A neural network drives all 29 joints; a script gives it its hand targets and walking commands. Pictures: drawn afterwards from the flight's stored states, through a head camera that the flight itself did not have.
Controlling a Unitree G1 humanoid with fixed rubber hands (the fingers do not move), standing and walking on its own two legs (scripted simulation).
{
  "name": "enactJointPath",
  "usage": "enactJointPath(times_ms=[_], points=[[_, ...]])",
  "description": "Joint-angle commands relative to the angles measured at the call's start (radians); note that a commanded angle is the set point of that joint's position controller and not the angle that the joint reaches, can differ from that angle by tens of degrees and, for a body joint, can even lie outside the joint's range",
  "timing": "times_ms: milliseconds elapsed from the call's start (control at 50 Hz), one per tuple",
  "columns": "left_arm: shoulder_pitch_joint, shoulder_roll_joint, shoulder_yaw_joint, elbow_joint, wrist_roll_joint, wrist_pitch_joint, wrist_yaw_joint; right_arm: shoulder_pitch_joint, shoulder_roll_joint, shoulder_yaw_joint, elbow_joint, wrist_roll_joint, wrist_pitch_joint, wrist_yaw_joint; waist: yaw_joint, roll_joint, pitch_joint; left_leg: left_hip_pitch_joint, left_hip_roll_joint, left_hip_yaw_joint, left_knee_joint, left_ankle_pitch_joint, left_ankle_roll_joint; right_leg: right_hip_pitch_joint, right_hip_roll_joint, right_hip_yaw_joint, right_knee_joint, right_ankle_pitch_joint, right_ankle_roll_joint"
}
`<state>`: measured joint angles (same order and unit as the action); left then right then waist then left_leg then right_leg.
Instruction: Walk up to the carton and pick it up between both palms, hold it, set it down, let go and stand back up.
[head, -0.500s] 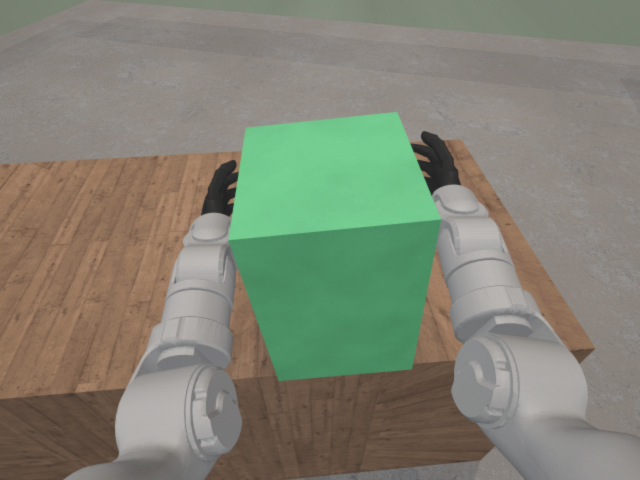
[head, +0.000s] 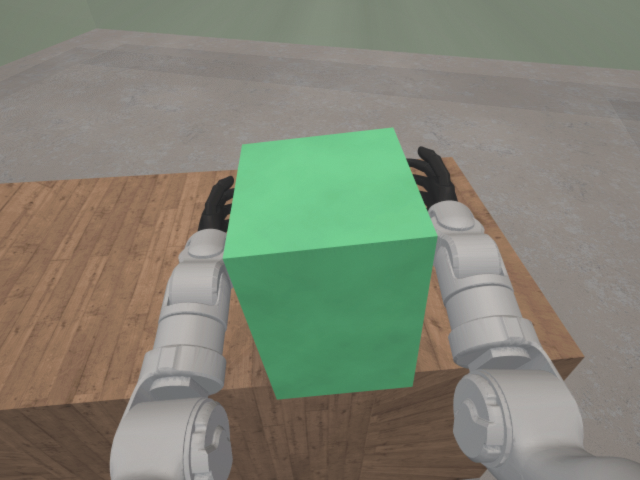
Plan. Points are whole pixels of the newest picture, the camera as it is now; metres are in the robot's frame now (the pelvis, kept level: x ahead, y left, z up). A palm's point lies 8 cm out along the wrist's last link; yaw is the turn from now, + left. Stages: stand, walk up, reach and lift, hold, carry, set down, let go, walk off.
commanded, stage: reach and lift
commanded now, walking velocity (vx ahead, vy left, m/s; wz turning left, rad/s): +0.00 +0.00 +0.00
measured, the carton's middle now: (331, 271) +0.38 +0.01 +0.09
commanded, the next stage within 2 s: hold in 1.14 s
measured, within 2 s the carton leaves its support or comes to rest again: neither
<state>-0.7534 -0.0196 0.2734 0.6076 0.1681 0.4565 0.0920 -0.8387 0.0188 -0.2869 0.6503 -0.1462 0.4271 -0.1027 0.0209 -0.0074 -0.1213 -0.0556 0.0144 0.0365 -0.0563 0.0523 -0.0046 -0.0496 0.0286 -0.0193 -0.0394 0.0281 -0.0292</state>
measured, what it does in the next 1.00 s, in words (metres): stands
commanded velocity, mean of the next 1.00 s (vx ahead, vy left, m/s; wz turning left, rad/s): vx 0.00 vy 0.00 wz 0.00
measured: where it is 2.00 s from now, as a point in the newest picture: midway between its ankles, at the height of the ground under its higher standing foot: outside the picture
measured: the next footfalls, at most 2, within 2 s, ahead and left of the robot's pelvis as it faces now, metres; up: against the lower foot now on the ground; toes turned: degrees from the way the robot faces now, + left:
none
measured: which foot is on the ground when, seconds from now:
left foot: down 0.00-1.00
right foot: down 0.00-1.00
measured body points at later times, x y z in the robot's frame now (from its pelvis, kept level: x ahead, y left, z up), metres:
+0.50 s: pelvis -0.05 +0.01 +0.00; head -0.09 +0.01 +0.44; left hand +0.36 +0.17 +0.19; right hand +0.38 -0.12 +0.22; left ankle +0.01 +0.12 -0.76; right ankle +0.00 -0.10 -0.76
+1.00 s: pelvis +0.00 -0.01 +0.00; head -0.02 -0.01 +0.45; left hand +0.38 +0.14 +0.13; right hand +0.38 -0.15 +0.15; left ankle +0.01 +0.12 -0.76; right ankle +0.00 -0.10 -0.76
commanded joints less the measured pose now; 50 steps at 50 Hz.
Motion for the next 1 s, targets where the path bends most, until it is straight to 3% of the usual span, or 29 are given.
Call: enactJointPath(times_ms=[0,40,140,160,240,260,280,340,360,380,400,440,480,500,540,580,600,620,640,680,740,760,800,860,900,940,960,980], points=[[-0.694,-0.499,-0.367,-0.277,-0.128,-0.054,-0.108,-0.586,0.531,0.381,-0.186,0.149,-0.027,0.125,0.034,0.023,-0.528,0.166,-0.044,-0.037,0.122,0.341,0.02,0.247,-0.027,0.063,0.148,0.409,0.016],[-0.69,-0.487,-0.374,-0.268,-0.138,-0.039,-0.1,-0.583,0.509,0.388,-0.188,0.138,-0.014,0.113,0.026,-0.027,-0.461,0.115,-0.034,-0.033,0.129,0.255,0.02,0.212,-0.018,0.058,0.147,0.313,0.011],[-0.66,-0.477,-0.349,-0.177,-0.166,0.024,-0.099,-0.58,0.49,0.348,-0.152,0.125,0.05,0.105,0.006,-0.035,-0.332,0.043,-0.029,-0.032,0.128,0.012,0.023,0.101,-0.013,0.037,0.14,0.036,0.007],[-0.676,-0.454,-0.341,-0.182,-0.148,0.032,-0.099,-0.572,0.489,0.324,-0.11,0.128,0.064,0.105,-0.006,0.016,-0.319,0.036,-0.032,-0.018,0.145,-0.029,0.016,0.072,-0.015,0.039,0.134,-0.001,-0.003],[-0.714,-0.414,-0.273,-0.133,-0.111,0.052,-0.102,-0.563,0.413,0.222,-0.004,0.067,0.08,0.126,-0.015,0.073,-0.22,-0.019,-0.021,-0.038,0.14,-0.215,0.001,0.012,0.001,0.024,0.145,-0.147,-0.021],[-0.731,-0.405,-0.259,-0.117,-0.108,0.051,-0.103,-0.58,0.41,0.195,0.011,0.054,0.082,0.132,-0.032,0.044,-0.2,-0.012,-0.018,-0.046,0.145,-0.215,-0.004,-0.021,0.006,0.007,0.156,-0.153,-0.023],[-0.747,-0.406,-0.251,-0.12,-0.104,0.046,-0.103,-0.57,0.391,0.171,0.027,0.051,0.076,0.138,-0.031,0.087,-0.213,-0.022,-0.015,-0.053,0.14,-0.25,-0.011,-0.012,0.006,-0.003,0.17,-0.155,-0.028],[-0.783,-0.445,-0.207,-0.104,-0.075,0.038,-0.114,-0.633,0.416,0.148,0.026,0.045,0.054,0.164,-0.019,0.097,-0.255,-0.016,0.004,-0.067,0.153,-0.276,-0.002,-0.057,0.011,0.003,0.194,-0.167,-0.027],[-0.789,-0.451,-0.2,-0.094,-0.072,0.028,-0.119,-0.651,0.427,0.162,0.009,0.044,0.044,0.171,-0.018,0.087,-0.235,-0.031,-0.011,-0.058,0.17,-0.3,0.003,-0.065,0.012,0.009,0.197,-0.183,-0.026],[-0.82,-0.478,-0.194,-0.095,-0.081,0.02,-0.129,-0.672,0.446,0.153,0.02,0.031,0.038,0.18,-0.039,0.04,-0.26,-0.047,-0.001,-0.078,0.165,-0.331,0.009,-0.069,0.014,0.009,0.195,-0.194,-0.028],[-0.846,-0.486,-0.202,-0.104,-0.08,0.009,-0.135,-0.672,0.437,0.14,0.031,0.025,0.028,0.184,-0.036,0.058,-0.283,-0.053,0.014,-0.103,0.155,-0.358,0.006,-0.051,0.02,0.003,0.224,-0.163,-0.028],[-0.878,-0.478,-0.19,-0.093,-0.072,-0.01,-0.143,-0.704,0.449,0.139,0.019,0.004,0.015,0.182,-0.04,0.059,-0.307,-0.069,-0.002,-0.06,0.198,-0.332,0.015,-0.08,0.014,0.008,0.226,-0.192,-0.027],[-0.886,-0.493,-0.185,-0.067,-0.083,-0.019,-0.148,-0.73,0.453,0.149,0.006,-0.004,0.009,0.18,-0.039,0.015,-0.365,-0.041,-0.001,-0.075,0.194,-0.338,0.017,-0.078,0.02,0.002,0.234,-0.189,-0.02],[-0.883,-0.472,-0.175,-0.046,-0.065,-0.019,-0.154,-0.729,0.451,0.149,-0.007,-0.016,0.011,0.177,-0.033,0.03,-0.367,-0.072,-0.007,-0.058,0.203,-0.35,0.027,-0.056,0.011,0.006,0.215,-0.248,-0.019],[-0.851,-0.444,-0.139,-0.002,-0.028,-0.021,-0.167,-0.72,0.461,0.134,0.009,-0.014,0.012,0.182,-0.02,0.051,-0.318,-0.103,-0.015,-0.051,0.196,-0.332,0.025,-0.08,0.012,0.0,0.223,-0.225,-0.016],[-0.8,-0.437,-0.103,0.014,-0.01,-0.024,-0.176,-0.702,0.457,0.141,-0.019,-0.041,0.018,0.189,-0.021,0.003,-0.323,-0.093,-0.021,-0.041,0.183,-0.303,0.038,-0.041,0.008,-0.006,0.194,-0.224,-0.01],[-0.787,-0.421,-0.095,0.026,-0.007,-0.025,-0.181,-0.673,0.441,0.125,0.0,-0.051,0.021,0.19,-0.024,0.018,-0.299,-0.08,-0.033,-0.026,0.178,-0.275,0.037,-0.047,0.008,-0.005,0.179,-0.205,-0.009],[-0.772,-0.41,-0.081,0.033,0.002,-0.024,-0.185,-0.652,0.46,0.122,0.023,-0.05,0.026,0.193,-0.023,-0.025,-0.283,-0.08,-0.035,-0.026,0.169,-0.241,0.045,-0.023,0.007,0.001,0.172,-0.18,-0.005],[-0.744,-0.377,-0.064,0.022,0.014,-0.022,-0.185,-0.623,0.45,0.121,0.018,-0.048,0.031,0.198,-0.005,-0.047,-0.274,-0.07,-0.042,-0.02,0.163,-0.196,0.048,0.003,0.001,0.001,0.17,-0.134,0.006],[-0.701,-0.378,-0.068,0.001,0.033,-0.018,-0.186,-0.548,0.438,0.099,0.03,-0.047,0.032,0.204,-0.014,-0.003,-0.264,-0.012,-0.046,-0.019,0.132,-0.092,0.025,0.04,-0.001,0.001,0.144,-0.022,0.0],[-0.581,-0.333,-0.081,-0.068,0.047,-0.012,-0.186,-0.447,0.436,0.142,-0.042,-0.039,0.036,0.203,-0.004,-0.044,-0.276,0.08,-0.055,-0.028,0.099,0.063,0.04,0.122,-0.007,0.028,0.133,0.198,0.02],[-0.54,-0.343,-0.1,-0.091,0.036,-0.006,-0.185,-0.418,0.439,0.167,-0.085,-0.032,0.038,0.2,0.003,-0.043,-0.286,0.078,-0.065,-0.021,0.091,0.103,0.035,0.169,-0.011,0.03,0.124,0.258,0.031],[-0.485,-0.35,-0.147,-0.152,0.025,0.003,-0.183,-0.377,0.426,0.208,-0.191,-0.018,0.042,0.187,-0.011,-0.045,-0.377,0.094,-0.056,-0.037,0.063,0.174,0.054,0.252,-0.021,0.045,0.128,0.4,0.049],[-0.469,-0.383,-0.265,-0.301,-0.044,0.001,-0.173,-0.327,0.459,0.302,-0.324,0.036,0.043,0.158,-0.023,-0.014,-0.434,0.173,-0.056,-0.041,0.037,0.301,0.05,0.303,-0.025,0.044,0.14,0.562,0.062],[-0.454,-0.428,-0.335,-0.402,-0.084,0.001,-0.161,-0.289,0.483,0.376,-0.395,0.061,0.047,0.137,-0.04,-0.038,-0.467,0.241,-0.055,-0.047,0.05,0.383,0.053,0.302,-0.032,0.047,0.144,0.652,0.069],[-0.448,-0.457,-0.415,-0.482,-0.137,0.007,-0.148,-0.282,0.496,0.441,-0.469,0.091,0.055,0.119,-0.045,0.0,-0.508,0.293,-0.052,-0.039,0.08,0.429,0.048,0.283,-0.027,0.056,0.156,0.666,0.068],[-0.437,-0.463,-0.447,-0.507,-0.156,0.009,-0.137,-0.28,0.508,0.487,-0.513,0.112,0.059,0.112,-0.041,-0.013,-0.514,0.283,-0.053,-0.05,0.088,0.432,0.044,0.28,-0.016,0.045,0.16,0.649,0.067],[-0.448,-0.468,-0.476,-0.555,-0.18,0.008,-0.125,-0.273,0.515,0.526,-0.531,0.13,0.06,0.104,-0.028,0.021,-0.504,0.264,-0.05,-0.048,0.091,0.43,0.04,0.29,-0.023,0.051,0.162,0.636,0.064]])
